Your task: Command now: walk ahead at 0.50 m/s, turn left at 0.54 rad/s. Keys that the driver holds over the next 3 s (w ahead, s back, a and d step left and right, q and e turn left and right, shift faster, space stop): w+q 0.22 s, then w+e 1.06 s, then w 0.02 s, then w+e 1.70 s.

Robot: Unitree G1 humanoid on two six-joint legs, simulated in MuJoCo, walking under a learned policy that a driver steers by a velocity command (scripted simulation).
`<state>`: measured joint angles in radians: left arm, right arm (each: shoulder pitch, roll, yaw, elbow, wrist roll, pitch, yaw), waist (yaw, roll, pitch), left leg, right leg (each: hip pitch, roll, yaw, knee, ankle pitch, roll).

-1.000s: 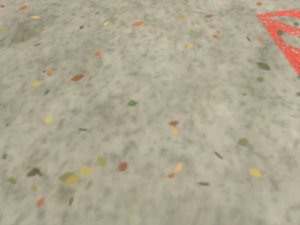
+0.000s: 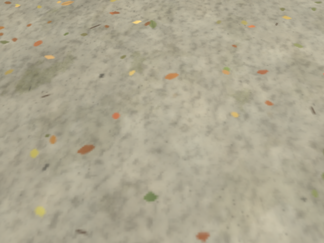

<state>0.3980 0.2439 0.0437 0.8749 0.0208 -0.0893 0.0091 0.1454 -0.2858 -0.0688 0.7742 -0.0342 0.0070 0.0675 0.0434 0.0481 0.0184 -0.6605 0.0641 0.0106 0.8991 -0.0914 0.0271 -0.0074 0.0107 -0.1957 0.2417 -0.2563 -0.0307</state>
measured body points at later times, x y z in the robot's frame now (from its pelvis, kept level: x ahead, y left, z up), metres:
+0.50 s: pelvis +0.26 +0.07 +0.00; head +0.28 +0.08 +0.45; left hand +0.32 +0.34 -0.13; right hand +0.33 -0.19 -0.13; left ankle +0.20 +0.11 -0.74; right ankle +0.41 -0.08 -0.67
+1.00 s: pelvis +0.54 +0.05 +0.00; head +0.57 +0.03 +0.45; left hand +0.61 +0.32 -0.13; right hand +0.65 -0.22 -0.12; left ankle +0.64 +0.22 -0.67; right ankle +0.52 +0.01 -0.74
